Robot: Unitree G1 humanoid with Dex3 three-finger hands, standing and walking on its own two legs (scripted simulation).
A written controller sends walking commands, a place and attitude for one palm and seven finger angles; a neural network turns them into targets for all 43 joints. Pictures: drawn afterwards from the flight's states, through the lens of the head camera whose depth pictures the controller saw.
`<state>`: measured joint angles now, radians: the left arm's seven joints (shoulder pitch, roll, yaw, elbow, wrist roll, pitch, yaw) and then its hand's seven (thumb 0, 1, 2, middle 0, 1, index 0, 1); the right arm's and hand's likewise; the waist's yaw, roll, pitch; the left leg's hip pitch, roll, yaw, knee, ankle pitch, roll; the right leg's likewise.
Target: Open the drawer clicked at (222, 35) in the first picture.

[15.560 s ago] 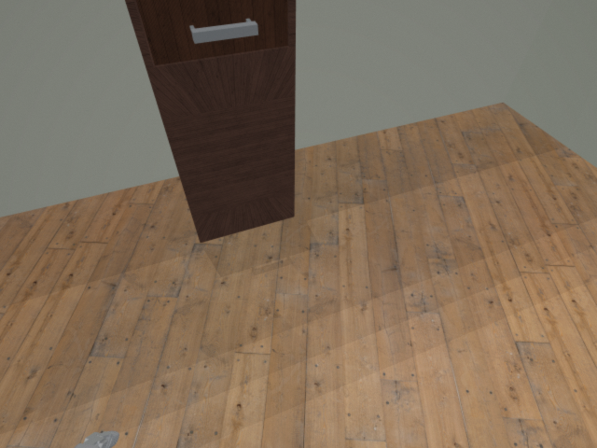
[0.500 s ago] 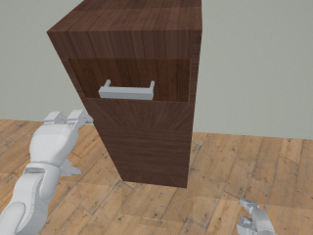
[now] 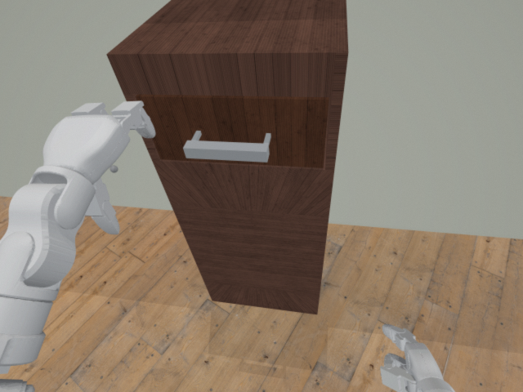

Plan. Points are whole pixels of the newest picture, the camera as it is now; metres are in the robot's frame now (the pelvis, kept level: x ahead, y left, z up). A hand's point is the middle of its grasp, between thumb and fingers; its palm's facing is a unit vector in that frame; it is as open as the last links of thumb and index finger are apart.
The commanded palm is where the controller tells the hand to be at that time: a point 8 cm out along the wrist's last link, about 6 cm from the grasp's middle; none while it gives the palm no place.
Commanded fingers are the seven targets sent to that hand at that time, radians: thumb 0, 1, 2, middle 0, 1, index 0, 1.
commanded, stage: raise the hand with hooked fingers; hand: left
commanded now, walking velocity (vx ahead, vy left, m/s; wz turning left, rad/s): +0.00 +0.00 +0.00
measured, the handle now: (229, 143) +0.55 +0.16 +0.09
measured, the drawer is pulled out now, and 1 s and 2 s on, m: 0.00 0.00 0.00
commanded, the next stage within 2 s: move the hooked fingers above the handle in 0.28 s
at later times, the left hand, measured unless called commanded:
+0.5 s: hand (131, 188) +0.31 +0.23 +0.18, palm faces +0.09 -0.04 -0.99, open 13.9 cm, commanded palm +0.29 +0.22 +0.25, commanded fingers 0.00 -0.50 0.30 -0.30 -1.20 -0.30 -1.20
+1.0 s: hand (177, 164) +0.39 +0.19 +0.17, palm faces +0.06 -0.04 -1.00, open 13.8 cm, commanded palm +0.36 +0.20 +0.23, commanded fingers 0.00 -0.50 0.30 -0.30 -1.20 -0.30 -1.20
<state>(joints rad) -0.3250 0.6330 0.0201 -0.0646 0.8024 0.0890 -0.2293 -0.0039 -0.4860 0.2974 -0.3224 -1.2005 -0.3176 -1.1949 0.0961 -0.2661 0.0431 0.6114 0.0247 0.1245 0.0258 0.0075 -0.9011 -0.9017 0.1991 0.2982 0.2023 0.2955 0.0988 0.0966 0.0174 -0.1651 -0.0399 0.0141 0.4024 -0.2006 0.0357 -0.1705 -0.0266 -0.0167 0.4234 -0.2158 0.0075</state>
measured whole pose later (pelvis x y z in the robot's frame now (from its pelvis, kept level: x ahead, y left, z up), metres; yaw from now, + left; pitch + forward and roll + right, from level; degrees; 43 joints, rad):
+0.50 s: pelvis -0.01 -0.02 +0.00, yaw +1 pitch -2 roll +1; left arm -0.30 0.60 -0.01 -0.01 0.81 0.07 -0.20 0.00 -0.49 0.30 -0.32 -1.20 -0.32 -1.20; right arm 0.10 -0.28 0.03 0.62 0.03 0.09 0.00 0.01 -0.90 -0.90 0.20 0.30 0.20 0.30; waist 0.09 0.11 0.02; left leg -0.19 -0.03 0.00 0.42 -0.19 0.02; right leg -0.20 -0.01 -0.03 0.45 -0.22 -0.01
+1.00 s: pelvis +0.01 -0.02 +0.00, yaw +0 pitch +1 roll +1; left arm -0.45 0.55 -0.08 0.16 0.85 0.01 -0.15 0.00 -0.49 0.30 -0.32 -1.20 -0.32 -1.20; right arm 0.15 -0.29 0.02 0.64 0.03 0.13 0.00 0.01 -0.90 -0.90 0.20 0.30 0.20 0.30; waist 0.06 0.09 0.00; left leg -0.22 -0.02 0.01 0.41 -0.22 0.01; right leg -0.23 -0.01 -0.02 0.45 -0.24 -0.02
